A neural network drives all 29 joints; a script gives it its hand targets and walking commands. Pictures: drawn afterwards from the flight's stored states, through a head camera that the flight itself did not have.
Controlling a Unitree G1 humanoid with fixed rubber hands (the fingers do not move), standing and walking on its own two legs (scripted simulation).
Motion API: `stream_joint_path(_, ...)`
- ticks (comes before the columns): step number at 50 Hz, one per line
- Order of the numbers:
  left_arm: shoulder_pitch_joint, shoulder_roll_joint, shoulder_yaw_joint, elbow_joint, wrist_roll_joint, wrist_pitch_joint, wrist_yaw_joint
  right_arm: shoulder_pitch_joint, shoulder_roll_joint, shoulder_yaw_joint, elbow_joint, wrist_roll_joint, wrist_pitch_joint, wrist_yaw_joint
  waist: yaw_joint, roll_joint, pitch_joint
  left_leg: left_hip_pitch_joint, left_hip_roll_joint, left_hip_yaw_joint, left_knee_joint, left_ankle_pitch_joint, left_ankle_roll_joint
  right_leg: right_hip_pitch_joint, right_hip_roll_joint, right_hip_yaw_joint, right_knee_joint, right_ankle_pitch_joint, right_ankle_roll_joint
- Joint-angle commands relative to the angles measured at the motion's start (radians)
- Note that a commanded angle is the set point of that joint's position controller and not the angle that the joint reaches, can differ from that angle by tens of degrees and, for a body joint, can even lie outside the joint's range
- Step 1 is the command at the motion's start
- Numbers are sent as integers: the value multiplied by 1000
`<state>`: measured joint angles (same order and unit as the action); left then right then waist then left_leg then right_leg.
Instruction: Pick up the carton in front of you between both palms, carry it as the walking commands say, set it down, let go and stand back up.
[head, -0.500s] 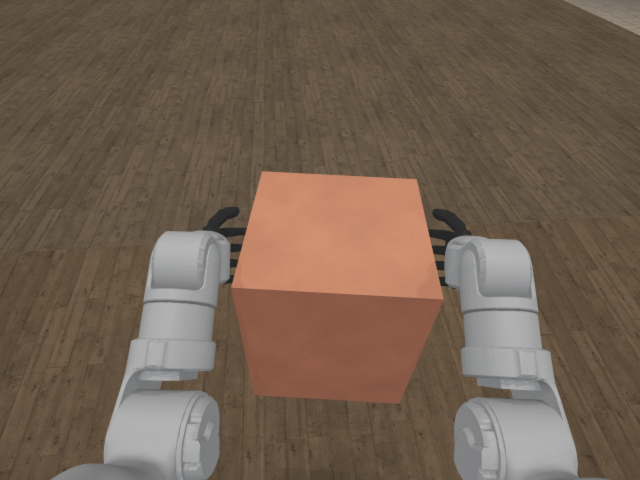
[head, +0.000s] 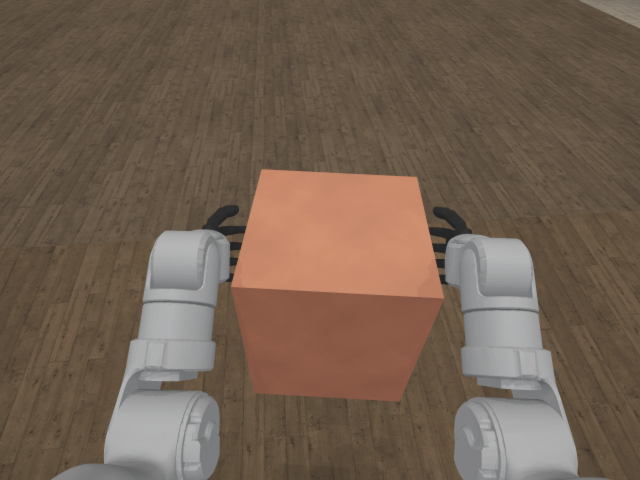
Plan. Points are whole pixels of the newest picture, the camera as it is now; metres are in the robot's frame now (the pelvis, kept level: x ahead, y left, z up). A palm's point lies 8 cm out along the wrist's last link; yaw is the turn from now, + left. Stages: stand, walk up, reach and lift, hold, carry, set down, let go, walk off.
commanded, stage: carry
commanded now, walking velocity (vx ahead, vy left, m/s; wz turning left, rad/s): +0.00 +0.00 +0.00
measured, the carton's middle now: (332, 288) +0.35 +0.00 +0.05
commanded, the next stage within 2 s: none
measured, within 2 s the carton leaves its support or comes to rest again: neither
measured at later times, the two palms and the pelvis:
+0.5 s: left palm (206, 205) +0.38 +0.16 +0.17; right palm (450, 201) +0.39 -0.14 +0.18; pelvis +0.04 +0.01 -0.01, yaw +1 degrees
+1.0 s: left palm (240, 102) +0.67 +0.17 +0.16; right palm (409, 111) +0.65 -0.13 +0.16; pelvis +0.29 +0.04 +0.01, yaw +0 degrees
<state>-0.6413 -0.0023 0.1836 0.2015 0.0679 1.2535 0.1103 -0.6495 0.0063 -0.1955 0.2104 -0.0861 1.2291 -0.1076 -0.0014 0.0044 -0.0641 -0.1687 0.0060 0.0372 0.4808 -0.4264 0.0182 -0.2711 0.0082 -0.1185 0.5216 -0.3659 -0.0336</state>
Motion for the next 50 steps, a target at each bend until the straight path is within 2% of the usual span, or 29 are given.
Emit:
stream_joint_path(1,-747,-1102,-548,-140,-429,-47,-233,-711,1133,562,-109,439,-21,237,1,-5,-347,33,107,-73,-47,228,36,189,-149,140,-52,299,-32)
stream_joint_path(10,-746,-1102,-549,-142,-430,-47,-234,-711,1133,563,-111,439,-20,237,1,-6,-347,29,107,-72,-47,219,35,188,-149,141,-54,295,-33)
stream_joint_path(11,-754,-1101,-552,-151,-433,-47,-234,-718,1133,566,-119,442,-20,237,4,-6,-357,29,102,-69,-53,162,38,195,-144,139,-60,222,-35)
stream_joint_path(13,-783,-1097,-560,-179,-439,-46,-230,-765,1133,578,-149,455,-18,235,14,-14,-327,-10,83,-54,-53,-67,49,177,-138,158,-110,-144,-43)
stream_joint_path(15,-828,-1083,-570,-213,-449,-38,-222,-817,1118,587,-179,471,-7,229,18,-60,-257,-116,58,-40,-6,-207,55,141,-185,259,-191,-396,-76)
stream_joint_path(18,-874,-1041,-579,-259,-468,-14,-200,-854,1079,583,-217,490,21,213,18,-108,-279,-144,26,16,71,-89,56,162,-261,361,-240,-431,-116)
stream_joint_path(20,-879,-1005,-567,-266,-462,7,-183,-858,1048,563,-208,492,44,206,10,-70,-313,-52,33,8,6,-67,68,119,-238,299,-183,-381,-109)
stream_joint_path(21,-889,-993,-561,-265,-458,20,-179,-853,1033,547,-188,486,54,205,0,-9,-320,6,62,-47,-37,-95,79,79,-196,228,-110,-337,-87)
stream_joint_path(23,-906,-982,-543,-235,-449,43,-179,-818,1005,517,-132,469,75,204,-40,147,-304,159,201,-278,-177,-222,129,-92,-72,44,128,-209,-21)
stream_joint_path(25,-905,-967,-511,-180,-441,63,-186,-823,984,494,-85,462,88,202,-57,204,-193,313,285,-418,-185,-26,195,-359,-26,-25,174,-148,3)
stream_joint_path(27,-884,-958,-469,-102,-425,73,-193,-837,987,475,-56,466,96,199,-66,164,-186,381,279,-361,-112,247,210,-392,-3,-37,110,-152,0)
stream_joint_path(28,-865,-965,-449,-67,-418,74,-198,-849,999,470,-53,472,95,200,-56,142,-221,342,259,-293,-61,283,187,-290,2,-40,51,-118,-9)
stream_joint_path(29,-845,-981,-434,-41,-414,72,-201,-881,1022,471,-61,479,92,202,-11,108,-280,185,213,-184,23,321,140,-30,6,-28,-23,-79,-33)
stream_joint_path(30,-843,-992,-417,-28,-407,65,-201,-929,1048,476,-74,486,94,208,59,-7,-344,-22,128,-22,215,429,70,266,-56,107,-61,-95,-83)
stream_joint_path(31,-855,-980,-404,-31,-394,59,-198,-961,1067,479,-85,496,96,213,82,-250,-384,-314,54,72,445,295,17,510,-232,419,-124,-48,-169)
stream_joint_path(32,-890,-984,-408,-43,-408,61,-197,-993,1072,481,-93,488,92,213,90,-348,-300,-623,-38,71,573,-173,6,634,-347,635,-222,128,-241)
stream_joint_path(33,-940,-1010,-434,-95,-432,63,-197,-1018,1078,483,-104,487,89,209,102,-188,-245,-712,-22,15,700,-271,11,614,-373,635,-197,294,-281)
stream_joint_path(34,-994,-1040,-462,-153,-466,66,-195,-997,1083,472,-111,480,88,202,99,-62,-271,-756,5,-8,777,-292,22,644,-367,576,-159,330,-271)
stream_joint_path(35,-1046,-1061,-488,-212,-498,66,-194,-972,1077,457,-123,468,90,193,90,-18,-292,-786,34,-11,799,-297,33,654,-351,513,-155,266,-238)
stream_joint_path(37,-1098,-1080,-513,-291,-534,68,-191,-929,1050,435,-139,435,102,174,82,-61,-294,-788,62,11,771,-240,27,626,-306,399,-207,155,-181)
stream_joint_path(40,-1075,-1073,-509,-294,-539,77,-199,-886,1015,425,-127,387,116,161,68,-94,-246,-645,50,81,545,-100,11,454,-232,240,-258,246,-149)
stream_joint_path(42,-1049,-1074,-511,-267,-535,81,-211,-850,1003,421,-104,361,119,160,30,-143,-263,-365,-21,174,352,-5,32,294,-204,120,-237,508,-121)
stream_joint_path(44,-1026,-1082,-513,-232,-526,81,-222,-830,1000,427,-84,352,113,163,-94,-157,-388,71,-153,294,255,71,63,161,-194,-22,58,1016,-75)
stream_joint_path(45,-1016,-1083,-511,-231,-511,75,-225,-827,1003,439,-80,361,106,166,-141,-61,-496,334,-148,264,165,103,63,57,-154,-72,317,897,-40)
stream_joint_path(46,-1017,-1065,-503,-233,-488,71,-227,-834,1027,459,-92,379,98,176,-169,123,-558,510,63,-149,32,-167,124,-172,-73,-20,583,428,1)
stream_joint_path(47,-1023,-1060,-502,-243,-470,74,-227,-864,1048,489,-105,400,88,187,-141,317,-583,553,319,-742,-173,-128,257,-396,96,104,819,-180,19)
stream_joint_path(48,-1045,-1049,-491,-234,-446,75,-218,-914,1089,517,-151,437,85,198,-121,171,-528,491,334,-748,-156,12,287,-446,44,215,963,-145,-16)
stream_joint_path(49,-1020,-1038,-478,-235,-420,75,-211,-984,1122,557,-223,477,80,207,-109,68,-461,397,318,-616,-83,199,286,-477,2,188,1027,-114,-25)
stream_joint_path(50,-982,-1022,-465,-226,-394,74,-202,-1036,1148,586,-271,514,78,213,-80,-10,-442,366,301,-509,-55,311,251,-505,-33,168,1002,-100,-33)
